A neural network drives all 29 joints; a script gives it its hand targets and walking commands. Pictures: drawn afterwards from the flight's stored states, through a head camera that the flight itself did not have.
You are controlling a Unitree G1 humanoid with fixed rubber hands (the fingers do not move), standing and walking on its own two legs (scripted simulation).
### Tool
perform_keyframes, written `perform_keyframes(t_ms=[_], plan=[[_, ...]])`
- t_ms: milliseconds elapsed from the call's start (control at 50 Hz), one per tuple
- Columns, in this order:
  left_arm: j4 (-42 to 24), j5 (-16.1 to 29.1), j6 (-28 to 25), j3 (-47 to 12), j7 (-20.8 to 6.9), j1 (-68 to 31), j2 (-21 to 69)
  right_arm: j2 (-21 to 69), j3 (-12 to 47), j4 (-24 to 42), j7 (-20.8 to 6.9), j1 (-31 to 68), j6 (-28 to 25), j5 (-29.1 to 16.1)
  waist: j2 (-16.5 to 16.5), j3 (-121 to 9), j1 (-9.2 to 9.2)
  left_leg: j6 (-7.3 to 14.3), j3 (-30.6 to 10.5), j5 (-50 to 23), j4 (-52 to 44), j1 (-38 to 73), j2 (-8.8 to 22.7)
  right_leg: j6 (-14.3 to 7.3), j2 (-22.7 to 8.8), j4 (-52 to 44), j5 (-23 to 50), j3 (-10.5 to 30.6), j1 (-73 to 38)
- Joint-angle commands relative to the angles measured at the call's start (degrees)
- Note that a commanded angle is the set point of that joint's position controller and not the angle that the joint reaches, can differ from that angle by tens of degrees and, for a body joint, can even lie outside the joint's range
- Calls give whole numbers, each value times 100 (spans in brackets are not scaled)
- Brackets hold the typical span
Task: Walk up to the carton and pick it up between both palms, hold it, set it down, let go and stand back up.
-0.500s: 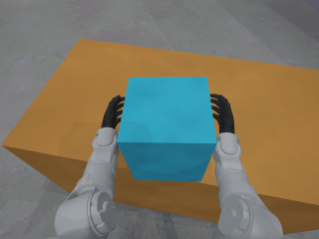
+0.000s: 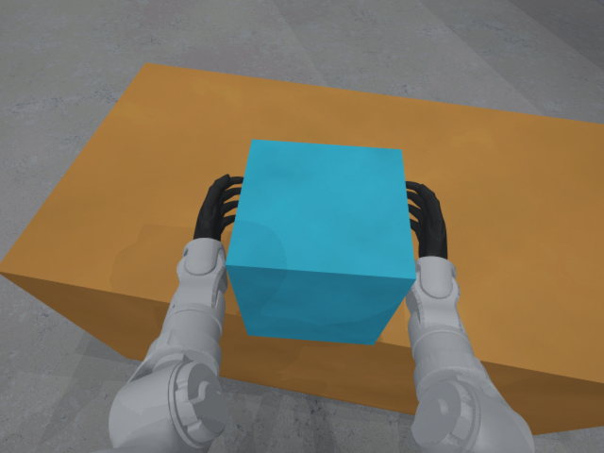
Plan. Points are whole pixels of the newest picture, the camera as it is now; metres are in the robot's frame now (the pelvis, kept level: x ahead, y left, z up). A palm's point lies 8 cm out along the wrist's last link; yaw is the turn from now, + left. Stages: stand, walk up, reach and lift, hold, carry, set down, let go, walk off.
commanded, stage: set down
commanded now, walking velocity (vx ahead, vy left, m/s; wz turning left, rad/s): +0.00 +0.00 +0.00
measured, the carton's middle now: (317, 250) +0.41 -0.02 -0.03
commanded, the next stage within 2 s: none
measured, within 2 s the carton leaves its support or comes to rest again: neither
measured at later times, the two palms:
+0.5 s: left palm (206, 214) +0.44 +0.14 +0.04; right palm (425, 241) +0.40 -0.17 +0.02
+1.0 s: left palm (181, 201) +0.44 +0.17 +0.07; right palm (468, 217) +0.41 -0.22 +0.06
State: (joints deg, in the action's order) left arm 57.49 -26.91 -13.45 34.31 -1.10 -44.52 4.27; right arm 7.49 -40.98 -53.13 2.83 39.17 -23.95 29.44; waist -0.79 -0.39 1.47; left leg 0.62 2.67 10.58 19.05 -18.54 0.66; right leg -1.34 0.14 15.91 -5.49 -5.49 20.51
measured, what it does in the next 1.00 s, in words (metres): stands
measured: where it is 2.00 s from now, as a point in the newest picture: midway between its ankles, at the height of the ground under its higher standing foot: outside the picture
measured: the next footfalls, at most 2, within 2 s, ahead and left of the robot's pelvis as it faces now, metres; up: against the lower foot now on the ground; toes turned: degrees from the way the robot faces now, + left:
none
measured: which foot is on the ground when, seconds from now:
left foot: down 0.00-1.00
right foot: down 0.00-1.00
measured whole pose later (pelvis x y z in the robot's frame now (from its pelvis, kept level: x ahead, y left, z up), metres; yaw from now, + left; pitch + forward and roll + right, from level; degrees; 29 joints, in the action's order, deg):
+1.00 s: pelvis -0.03 -0.01 -0.04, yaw +0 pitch +23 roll +0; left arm 88.4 18.8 -19.9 -7.9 0.9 -64.4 -16.7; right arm -15.1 4.2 -77.7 3.4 57.9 -15.3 -21.5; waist 0.2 -15.0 2.8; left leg -0.2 2.2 16.2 39.6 -45.9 1.8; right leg -2.5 -0.2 36.2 -11.0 -5.8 47.9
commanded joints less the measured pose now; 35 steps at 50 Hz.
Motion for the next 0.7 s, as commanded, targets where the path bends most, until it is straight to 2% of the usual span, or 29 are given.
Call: perform_keyframes(t_ms=[0, 20, 60, 80, 100, 140, 160, 180, 220, 240, 280, 300, 320, 360, 380, 400, 460, 480, 500, 580, 640, 660, 680], plan=[[151, -224, -139, -1027, -324, -2148, 1961, 2497, 1418, -704, -646, 2045, 169, 522, -3, -2201, -92, 28, 224, -816, -254, -515, 53, 201, -107, 380, 1414, 52, -2380], [302, -224, -139, -973, -300, -2105, 1865, 2400, 1419, -746, -653, 2064, 187, 531, -24, -2221, -128, 21, 193, -758, -272, -457, 76, 194, -111, 387, 1232, 43, -2332], [210, -198, -170, -998, -275, -2040, 1856, 2428, 1463, -698, -643, 1981, 178, 467, 50, -2263, -143, -17, 180, -1049, -174, -370, 76, 175, -85, 366, 1356, 51, -2220], [213, -49, -215, -995, -152, -2043, 1159, 1568, 1406, -709, -570, 1930, 164, 291, 143, -2639, -124, -94, 198, -1263, -90, -218, 92, 172, -43, 470, 1495, 72, -2148], [235, -110, -256, -849, -107, -2019, 1169, 1708, 1320, -770, -521, 1894, 173, 287, 34, -2473, -92, -82, 218, -1228, -42, -257, 60, 181, -44, 420, 1440, 79, -2112], [214, -83, -287, -635, 41, -1973, 442, 984, 1159, -836, -355, 1763, 187, 151, 53, -2357, -106, -56, 233, -975, -96, -475, 48, 155, -71, 439, 1388, 179, -2237], [252, 38, -307, -670, 136, -2049, 139, 669, 1165, -871, -279, 1809, 222, -58, 23, -2288, -91, -26, 232, -872, -121, -582, 36, 172, -50, 447, 1269, 216, -2221], [331, 230, -329, -828, 204, -2164, 134, 689, 1355, -831, -220, 1998, 244, -297, 93, -2291, -157, 14, 214, -767, -106, -672, 37, 140, -67, 462, 1092, 255, -2096], [403, 736, -415, -1067, 495, -2272, -1031, -494, 1558, -959, 79, 1931, 280, -977, 215, -2690, -156, -62, 201, -901, 98, -776, 42, 112, -41, 601, 1257, 425, -2064], [547, 1035, -433, -1234, 569, -2455, -1046, -339, 1939, -1040, 139, 2212, 318, -1377, 256, -2809, -176, -56, 190, -773, 181, -974, 35, 86, -42, 687, 1206, 445, -2005], [775, 1543, -586, -1560, 644, -2790, -1172, -438, 2267, -1131, 246, 2529, 331, -1941, 313, -3350, -176, -60, 134, -804, 395, -1186, 34, 36, -45, 874, 1150, 529, -1803], [923, 1764, -689, -1749, 690, -2786, -1335, -656, 2404, -1130, 281, 2518, 300, -2140, 450, -3656, -173, -135, 103, -962, 536, -1160, 49, 20, -36, 980, 1250, 516, -1695], [1124, 2007, -793, -1863, 704, -2937, -1520, -826, 2502, -1133, 325, 2676, 280, -2310, 358, -3980, -158, -153, 138, -1125, 706, -1162, 40, 18, -20, 1089, 1406, 524, -1578], [1604, 2286, -940, -2081, 684, -3123, -1693, -1106, 2639, -1293, 383, 2940, 237, -2547, 408, -4336, -134, -277, 63, -1318, 979, -1221, 21, 8, -3, 1278, 1554, 514, -1525], [1855, 2433, -981, -2215, 672, -3089, -1777, -1266, 2737, -1419, 409, 2957, 221, -2673, 354, -4317, -32, -321, 19, -1328, 1038, -1147, 28, 15, 17, 1351, 1634, 479, -1407], [2078, 2596, -1019, -2269, 646, -3204, -1857, -1390, 2793, -1635, 410, 3036, 207, -2765, 247, -4309, -40, -348, -19, -1389, 1119, -1225, 54, -3, 24, 1410, 1581, 459, -1314], [2566, 2885, -1160, -2539, 594, -3225, -2046, -1747, 3135, -1901, 415, 3208, 60, -3131, 265, -4397, -38, -451, -54, -1934, 1406, -1076, 16, 26, 63, 1571, 1893, 416, -993], [2766, 3061, -1189, -2646, 561, -3246, -2054, -1882, 3220, -1970, 409, 3300, 16, -3305, 200, -4327, 15, -493, -114, -2094, 1491, -996, 48, 18, 93, 1620, 1921, 367, -842], [2957, 3040, -1216, -2658, 540, -3180, -2150, -1971, 3312, -2131, 416, 3287, -38, -3427, 246, -4167, -22, -497, -112, -2173, 1586, -1041, 20, 28, 93, 1686, 1986, 383, -811], [3233, 3610, -1354, -3161, 444, -3393, -2313, -2311, 3769, -2366, 335, 3542, -130, -4009, 53, -4121, 35, -502, -149, -2038, 1712, -1290, 9, 103, 96, 1830, 1765, 362, -430], [3196, 4118, -1380, -3677, 403, -3744, -2463, -2602, 3978, -2392, 245, 3784, -57, -4345, 286, -4323, 153, -542, -175, -1756, 1800, -1138, 25, 84, 72, 1869, 1227, 314, 157], [3123, 4263, -1375, -3894, 395, -3861, -2370, -2667, 4015, -2474, 233, 3858, -41, -4437, 380, -4411, 250, -586, -221, -1793, 1897, -1056, 15, 45, 99, 1938, 1120, 284, 356], [3012, 4306, -1411, -3956, 382, -3783, -2423, -2643, 4101, -2332, 226, 3748, -56, -4567, 428, -4594, 217, -581, -196, -1881, 2012, -1016, 4, 84, 106, 1992, 1156, 294, 465]])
